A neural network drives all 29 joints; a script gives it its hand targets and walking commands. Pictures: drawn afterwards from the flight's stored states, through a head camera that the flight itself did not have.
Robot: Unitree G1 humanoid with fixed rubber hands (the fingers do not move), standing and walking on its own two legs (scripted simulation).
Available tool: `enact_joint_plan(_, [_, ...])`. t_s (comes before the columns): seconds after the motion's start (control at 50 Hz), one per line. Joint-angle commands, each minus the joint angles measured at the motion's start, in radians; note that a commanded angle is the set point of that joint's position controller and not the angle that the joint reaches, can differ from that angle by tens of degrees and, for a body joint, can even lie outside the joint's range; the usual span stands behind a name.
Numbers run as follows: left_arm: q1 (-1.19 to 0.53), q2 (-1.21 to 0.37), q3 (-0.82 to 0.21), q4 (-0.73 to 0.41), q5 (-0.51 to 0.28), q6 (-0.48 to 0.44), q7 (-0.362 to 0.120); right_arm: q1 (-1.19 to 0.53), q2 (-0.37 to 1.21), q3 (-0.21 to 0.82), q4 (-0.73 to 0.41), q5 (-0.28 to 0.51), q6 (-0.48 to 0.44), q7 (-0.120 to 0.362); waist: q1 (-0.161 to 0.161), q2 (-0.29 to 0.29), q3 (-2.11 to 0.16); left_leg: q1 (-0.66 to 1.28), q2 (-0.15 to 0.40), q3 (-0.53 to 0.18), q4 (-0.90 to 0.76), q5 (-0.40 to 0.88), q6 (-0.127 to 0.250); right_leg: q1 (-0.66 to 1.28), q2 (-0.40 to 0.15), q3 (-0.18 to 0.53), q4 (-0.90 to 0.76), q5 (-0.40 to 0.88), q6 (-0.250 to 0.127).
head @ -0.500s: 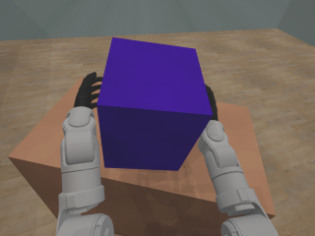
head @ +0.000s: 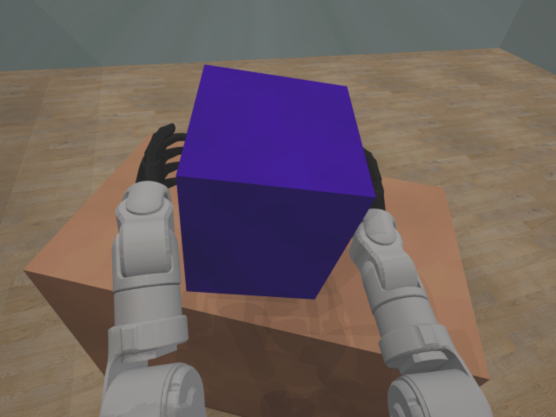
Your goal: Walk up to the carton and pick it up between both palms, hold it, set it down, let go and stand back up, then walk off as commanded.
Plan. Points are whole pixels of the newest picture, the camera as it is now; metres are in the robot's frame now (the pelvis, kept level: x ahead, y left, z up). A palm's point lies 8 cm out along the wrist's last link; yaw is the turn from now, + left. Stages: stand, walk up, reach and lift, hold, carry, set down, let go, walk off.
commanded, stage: hold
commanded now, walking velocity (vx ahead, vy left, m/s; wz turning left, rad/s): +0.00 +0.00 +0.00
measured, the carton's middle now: (264, 191) +0.39 -0.01 +0.15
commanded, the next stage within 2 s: none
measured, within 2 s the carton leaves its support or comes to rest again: neither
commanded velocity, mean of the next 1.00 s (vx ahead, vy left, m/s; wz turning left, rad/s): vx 0.00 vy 0.00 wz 0.00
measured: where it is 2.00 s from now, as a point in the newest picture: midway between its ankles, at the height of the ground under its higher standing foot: outside the picture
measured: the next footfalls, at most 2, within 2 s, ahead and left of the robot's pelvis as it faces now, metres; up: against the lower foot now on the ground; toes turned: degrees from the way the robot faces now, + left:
none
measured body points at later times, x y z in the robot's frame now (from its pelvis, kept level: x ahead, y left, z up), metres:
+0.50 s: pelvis +0.01 +0.00 +0.00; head -0.02 +0.03 +0.45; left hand +0.39 +0.14 +0.18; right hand +0.37 -0.16 +0.16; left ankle +0.00 +0.13 -0.75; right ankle +0.04 -0.14 -0.75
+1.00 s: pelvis +0.01 +0.00 +0.00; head -0.02 +0.03 +0.45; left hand +0.38 +0.14 +0.19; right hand +0.37 -0.15 +0.17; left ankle +0.00 +0.13 -0.75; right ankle +0.04 -0.14 -0.75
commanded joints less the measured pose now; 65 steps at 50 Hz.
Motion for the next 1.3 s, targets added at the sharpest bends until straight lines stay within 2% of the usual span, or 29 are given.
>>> enact_joint_plan(0.0, [-0.430,-0.398,-0.371,0.029,-0.131,-0.033,-0.121,-0.681,0.414,0.372,-0.279,0.045,-0.075,0.126,0.009,-0.007,-0.344,-0.086,-0.094,0.110,-0.026,0.242,0.018,0.212,0.107,-0.043,0.020,0.070,-0.014])
enact_joint_plan(0.06, [-0.404,-0.411,-0.370,0.000,-0.126,-0.028,-0.120,-0.633,0.416,0.393,-0.264,0.044,-0.072,0.120,0.011,0.039,-0.334,-0.066,-0.086,0.103,-0.031,0.257,0.017,0.215,0.107,-0.044,0.017,0.093,-0.013])
enact_joint_plan(0.12, [-0.458,-0.405,-0.426,-0.076,-0.147,-0.046,-0.120,-0.575,0.424,0.363,-0.204,0.042,-0.071,0.127,-0.039,0.070,-0.334,-0.054,-0.083,0.098,-0.022,0.264,-0.001,0.196,0.106,-0.045,0.020,0.060,-0.019])
enact_joint_plan(0.14, [-0.461,-0.416,-0.399,-0.028,-0.145,-0.038,-0.116,-0.640,0.412,0.363,-0.257,0.044,-0.071,0.129,-0.013,0.063,-0.345,-0.065,-0.084,0.101,-0.027,0.234,0.005,0.196,0.110,-0.045,0.011,0.045,-0.024])
enact_joint_plan(0.16, [-0.462,-0.407,-0.421,-0.034,-0.146,-0.037,-0.117,-0.655,0.413,0.358,-0.287,0.031,-0.078,0.124,-0.034,0.058,-0.329,-0.069,-0.089,0.102,-0.022,0.242,0.005,0.199,0.099,-0.048,0.014,0.073,-0.019])
enact_joint_plan(0.24, [-0.382,-0.397,-0.394,-0.036,-0.128,-0.021,-0.123,-0.596,0.394,0.371,-0.264,0.045,-0.063,0.117,-0.011,0.044,-0.300,-0.036,-0.085,0.091,-0.010,0.308,0.000,0.202,0.116,-0.050,0.014,0.082,-0.021])
enact_joint_plan(0.28, [-0.406,-0.394,-0.388,-0.020,-0.109,-0.012,-0.129,-0.590,0.396,0.336,-0.230,0.022,-0.054,0.118,-0.039,0.055,-0.237,-0.060,-0.088,0.101,-0.039,0.239,0.006,0.181,0.103,-0.054,0.003,0.028,-0.011])
enact_joint_plan(0.36, [-0.418,-0.418,-0.442,-0.099,-0.138,-0.018,-0.117,-0.616,0.391,0.384,-0.284,0.067,-0.081,0.126,-0.027,0.107,-0.333,0.009,-0.079,0.088,0.007,0.389,-0.027,0.186,0.122,-0.059,0.021,0.092,-0.024])
enact_joint_plan(0.46, [-0.422,-0.391,-0.376,0.014,-0.107,-0.006,-0.126,-0.612,0.383,0.342,-0.246,0.019,-0.058,0.125,-0.026,0.036,-0.206,-0.092,-0.086,0.111,-0.047,0.170,0.010,0.183,0.100,-0.050,-0.004,0.003,-0.019])
enact_joint_plan(0.48, [-0.424,-0.405,-0.375,-0.042,-0.121,-0.017,-0.127,-0.613,0.402,0.358,-0.265,0.026,-0.064,0.133,0.002,0.051,-0.275,-0.089,-0.085,0.105,-0.044,0.205,0.006,0.214,0.101,-0.051,0.015,0.038,-0.020])
enact_joint_plan(0.56, [-0.413,-0.407,-0.430,-0.057,-0.157,-0.031,-0.119,-0.622,0.406,0.387,-0.327,0.044,-0.080,0.123,-0.031,0.050,-0.372,-0.026,-0.084,0.091,-0.006,0.318,0.000,0.209,0.112,-0.050,0.027,0.128,-0.020])
enact_joint_plan(0.58, [-0.379,-0.417,-0.415,-0.066,-0.127,-0.023,-0.114,-0.617,0.407,0.404,-0.298,0.055,-0.079,0.126,0.007,0.053,-0.354,-0.014,-0.079,0.095,0.001,0.373,-0.002,0.209,0.118,-0.046,0.030,0.139,-0.022])
enact_joint_plan(0.6, [-0.385,-0.414,-0.434,-0.057,-0.139,-0.025,-0.115,-0.579,0.399,0.393,-0.298,0.058,-0.071,0.116,-0.039,0.062,-0.344,0.012,-0.082,0.095,0.009,0.367,-0.008,0.189,0.115,-0.052,0.024,0.143,-0.017])
enact_joint_plan(0.62, [-0.400,-0.402,-0.411,-0.031,-0.119,-0.017,-0.122,-0.610,0.394,0.379,-0.282,0.044,-0.065,0.113,-0.026,0.020,-0.307,-0.024,-0.087,0.102,-0.004,0.299,-0.004,0.206,0.117,-0.044,0.018,0.107,-0.015])
enact_joint_plan(0.68, [-0.404,-0.413,-0.402,-0.043,-0.121,-0.014,-0.116,-0.615,0.408,0.385,-0.284,0.055,-0.062,0.123,-0.006,0.078,-0.310,-0.057,-0.083,0.098,-0.016,0.277,-0.003,0.208,0.109,-0.050,0.025,0.094,-0.024])
enact_joint_plan(0.76, [-0.421,-0.376,-0.356,-0.035,-0.111,-0.017,-0.126,-0.604,0.422,0.376,-0.262,0.034,-0.058,0.127,0.008,0.003,-0.283,-0.111,-0.093,0.116,-0.046,0.192,0.024,0.224,0.101,-0.036,0.023,0.080,-0.006])
enact_joint_plan(0.84, [-0.420,-0.424,-0.477,-0.149,-0.176,-0.035,-0.113,-0.603,0.414,0.426,-0.344,0.086,-0.077,0.106,-0.029,0.069,-0.413,0.014,-0.088,0.092,0.029,0.441,-0.015,0.224,0.121,-0.045,0.050,0.246,-0.007])
enact_joint_plan(0.88, [-0.412,-0.383,-0.426,-0.071,-0.137,-0.026,-0.118,-0.557,0.408,0.397,-0.274,0.040,-0.059,0.104,-0.026,0.048,-0.309,-0.023,-0.092,0.096,-0.009,0.286,0.003,0.188,0.105,-0.043,0.026,0.120,-0.009])
enact_joint_plan(0.9, [-0.429,-0.394,-0.449,-0.092,-0.153,-0.029,-0.121,-0.567,0.418,0.391,-0.295,0.043,-0.059,0.108,-0.049,0.041,-0.342,-0.051,-0.089,0.094,-0.007,0.259,0.001,0.218,0.103,-0.044,0.033,0.129,-0.009])
enact_joint_plan(0.92, [-0.409,-0.392,-0.421,-0.067,-0.140,-0.015,-0.120,-0.586,0.400,0.399,-0.305,0.036,-0.056,0.106,-0.017,0.023,-0.297,-0.061,-0.091,0.099,-0.026,0.259,0.009,0.214,0.103,-0.044,0.022,0.125,-0.004])
enact_joint_plan(0.98, [-0.408,-0.402,-0.438,-0.068,-0.146,-0.021,-0.127,-0.600,0.422,0.402,-0.334,0.051,-0.066,0.107,-0.034,0.025,-0.328,-0.041,-0.095,0.098,-0.007,0.304,0.001,0.227,0.109,-0.043,0.028,0.158,-0.007])
enact_joint_plan(1.02, [-0.409,-0.393,-0.391,-0.023,-0.107,-0.002,-0.133,-0.598,0.402,0.370,-0.267,0.041,-0.046,0.113,-0.043,0.062,-0.234,-0.077,-0.094,0.103,-0.031,0.202,0.003,0.208,0.099,-0.044,0.009,0.061,-0.018])
enact_joint_plan(1.04, [-0.412,-0.393,-0.384,-0.044,-0.105,-0.006,-0.139,-0.555,0.401,0.352,-0.250,0.028,-0.048,0.114,-0.049,0.062,-0.222,-0.067,-0.091,0.108,-0.050,0.221,0.002,0.194,0.098,-0.049,0.003,0.071,-0.014])
enact_joint_plan(1.08, [-0.422,-0.387,-0.379,-0.061,-0.113,-0.009,-0.128,-0.622,0.400,0.391,-0.257,0.056,-0.054,0.123,0.009,0.063,-0.290,-0.070,-0.092,0.101,-0.037,0.243,0.003,0.213,0.103,-0.049,0.022,0.069,-0.026])
enact_joint_plan(1.14, [-0.418,-0.416,-0.420,-0.027,-0.134,-0.009,-0.133,-0.626,0.393,0.367,-0.302,0.029,-0.074,0.122,-0.032,0.040,-0.304,-0.054,-0.086,0.105,-0.033,0.248,0.004,0.201,0.104,-0.045,0.012,0.066,-0.019])
enact_joint_plan(1.16, [-0.416,-0.426,-0.407,-0.048,-0.137,-0.016,-0.126,-0.634,0.408,0.384,-0.297,0.054,-0.076,0.124,-0.006,0.073,-0.326,-0.049,-0.078,0.099,-0.021,0.299,0.005,0.199,0.115,-0.047,0.021,0.095,-0.022])
enact_joint_plan(1.18, [-0.398,-0.409,-0.420,-0.039,-0.147,-0.015,-0.132,-0.589,0.405,0.377,-0.319,0.036,-0.076,0.114,-0.047,0.043,-0.343,-0.029,-0.083,0.091,-0.006,0.341,-0.001,0.206,0.113,-0.050,0.026,0.150,-0.011])
enact_joint_plan(1.22, [-0.422,-0.445,-0.467,-0.076,-0.166,-0.032,-0.121,-0.611,0.398,0.377,-0.323,0.046,-0.084,0.120,-0.052,0.070,-0.382,0.016,-0.074,0.085,0.015,0.391,-0.019,0.165,0.126,-0.049,0.029,0.125,-0.020])
enact_joint_plan(1.28, [-0.433,-0.419,-0.407,-0.026,-0.124,-0.029,-0.108,-0.620,0.411,0.377,-0.242,0.042,-0.075,0.143,-0.005,0.065,-0.302,-0.064,-0.076,0.103,-0.039,0.218,-0.001,0.170,0.108,-0.048,0.015,0.012,-0.031])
